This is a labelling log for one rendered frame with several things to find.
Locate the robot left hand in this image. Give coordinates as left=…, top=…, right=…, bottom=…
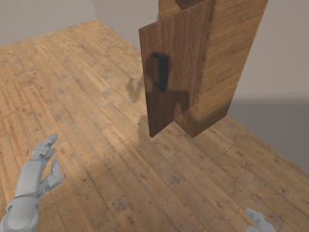
left=14, top=133, right=63, bottom=199

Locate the handle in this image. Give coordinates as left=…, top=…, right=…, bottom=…
left=152, top=52, right=168, bottom=93

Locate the robot right hand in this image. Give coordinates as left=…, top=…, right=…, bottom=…
left=244, top=208, right=276, bottom=232

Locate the cupboard door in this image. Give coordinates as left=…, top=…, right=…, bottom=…
left=138, top=0, right=212, bottom=138

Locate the robot left forearm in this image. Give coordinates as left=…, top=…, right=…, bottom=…
left=0, top=196, right=40, bottom=232

